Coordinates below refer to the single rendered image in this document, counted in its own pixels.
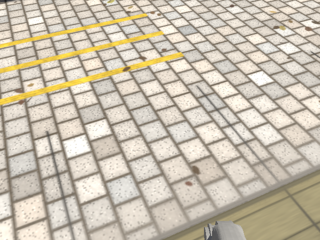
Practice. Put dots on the right robot thigh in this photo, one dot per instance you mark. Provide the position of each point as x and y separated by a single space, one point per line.
223 230

